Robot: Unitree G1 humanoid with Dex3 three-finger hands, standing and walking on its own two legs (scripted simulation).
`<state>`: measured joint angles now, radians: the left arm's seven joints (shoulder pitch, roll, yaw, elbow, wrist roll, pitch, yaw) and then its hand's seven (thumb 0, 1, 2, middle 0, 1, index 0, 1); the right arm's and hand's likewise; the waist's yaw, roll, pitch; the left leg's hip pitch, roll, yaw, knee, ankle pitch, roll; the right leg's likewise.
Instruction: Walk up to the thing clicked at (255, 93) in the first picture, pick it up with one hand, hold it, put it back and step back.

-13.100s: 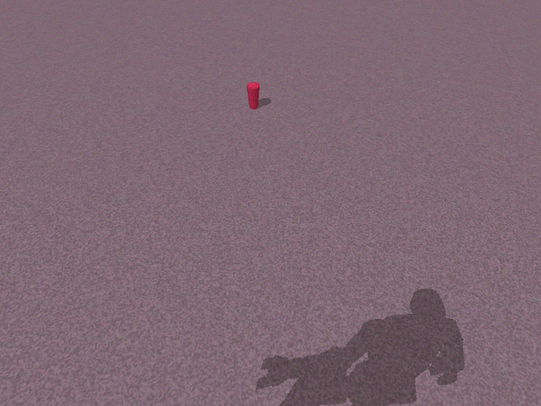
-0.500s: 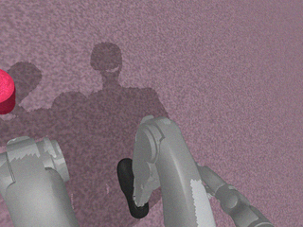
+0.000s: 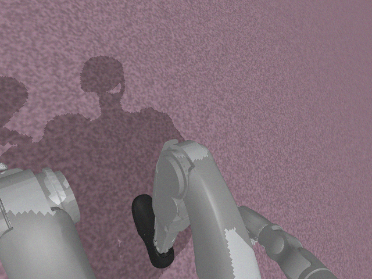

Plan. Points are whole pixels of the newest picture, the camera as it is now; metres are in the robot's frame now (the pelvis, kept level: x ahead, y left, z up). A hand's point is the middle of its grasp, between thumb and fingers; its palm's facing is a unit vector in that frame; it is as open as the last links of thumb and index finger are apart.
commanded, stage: close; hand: left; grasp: from the side
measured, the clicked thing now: out of the picture +0.44 +0.27 -0.20
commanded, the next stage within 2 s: settle in 0.60 s
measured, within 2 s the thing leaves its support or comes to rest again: leaves its support in 1.08 s
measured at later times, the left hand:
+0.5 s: hand out of the picture +0.43 +0.27 -0.17, palm faces +0.22 -0.98 +0.00, open 10.8 cm
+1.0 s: hand out of the picture +0.44 +0.27 -0.17, palm faces +0.21 -0.98 +0.00, open 10.7 cm
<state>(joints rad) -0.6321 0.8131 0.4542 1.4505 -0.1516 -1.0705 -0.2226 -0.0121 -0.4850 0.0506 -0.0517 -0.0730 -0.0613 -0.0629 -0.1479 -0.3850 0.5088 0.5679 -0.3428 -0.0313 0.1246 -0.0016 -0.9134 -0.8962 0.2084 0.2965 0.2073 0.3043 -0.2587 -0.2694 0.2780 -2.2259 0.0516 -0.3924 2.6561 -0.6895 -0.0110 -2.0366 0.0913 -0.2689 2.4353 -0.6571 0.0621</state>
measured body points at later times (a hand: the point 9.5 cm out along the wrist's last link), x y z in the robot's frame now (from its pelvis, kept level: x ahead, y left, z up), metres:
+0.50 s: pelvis +0.00 +0.00 +0.00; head +0.22 +0.20 +0.33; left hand +0.41 +0.32 -0.17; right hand +0.17 -0.23 -0.03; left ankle +0.08 +0.13 -0.25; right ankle +0.13 -0.12 -0.25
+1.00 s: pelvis +0.00 +0.00 +0.01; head +0.23 +0.20 +0.33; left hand +0.42 +0.32 -0.17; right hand +0.17 -0.23 -0.02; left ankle +0.08 +0.13 -0.25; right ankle +0.13 -0.12 -0.25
